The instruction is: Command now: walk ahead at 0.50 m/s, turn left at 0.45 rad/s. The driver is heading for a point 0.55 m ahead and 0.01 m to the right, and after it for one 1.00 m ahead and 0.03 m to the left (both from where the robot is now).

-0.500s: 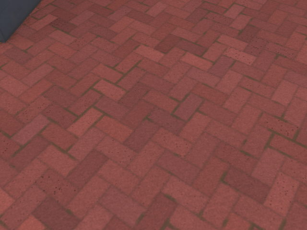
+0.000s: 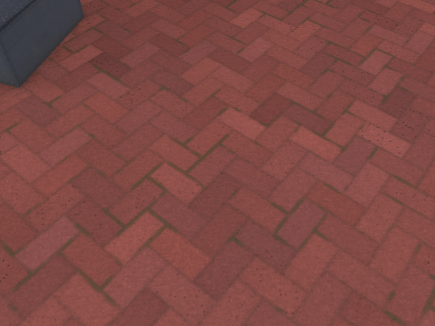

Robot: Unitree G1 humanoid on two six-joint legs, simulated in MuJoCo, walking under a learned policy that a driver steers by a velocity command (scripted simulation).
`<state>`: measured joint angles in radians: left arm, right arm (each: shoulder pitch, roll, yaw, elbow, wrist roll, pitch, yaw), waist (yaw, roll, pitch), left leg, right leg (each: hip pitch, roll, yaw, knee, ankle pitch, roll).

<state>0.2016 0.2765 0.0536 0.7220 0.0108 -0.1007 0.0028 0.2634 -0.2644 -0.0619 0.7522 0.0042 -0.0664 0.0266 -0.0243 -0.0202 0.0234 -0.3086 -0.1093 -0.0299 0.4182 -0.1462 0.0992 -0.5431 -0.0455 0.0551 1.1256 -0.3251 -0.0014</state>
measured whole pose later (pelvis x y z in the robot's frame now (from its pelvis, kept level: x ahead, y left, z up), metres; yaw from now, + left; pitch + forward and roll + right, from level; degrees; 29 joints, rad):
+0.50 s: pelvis +0.28 -0.04 +0.00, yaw +8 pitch +2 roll -1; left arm 0.27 0.25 0.05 0.74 0.00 -0.09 -0.02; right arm 0.26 -0.29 -0.05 0.73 0.01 -0.06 0.00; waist 0.01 0.04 -0.01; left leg -0.54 0.03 -0.04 1.12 -0.34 0.02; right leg -0.26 0.05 -0.01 0.41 -0.18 -0.05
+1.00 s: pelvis +0.54 +0.06 +0.00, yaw +8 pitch +2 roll +1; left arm 0.25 0.30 0.05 0.77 -0.01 -0.07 0.00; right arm 0.27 -0.26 -0.05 0.74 -0.01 -0.08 0.03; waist -0.01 -0.04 0.00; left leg -0.27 -0.05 0.04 0.40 -0.17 0.06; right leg -0.55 -0.08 0.03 1.12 -0.32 -0.01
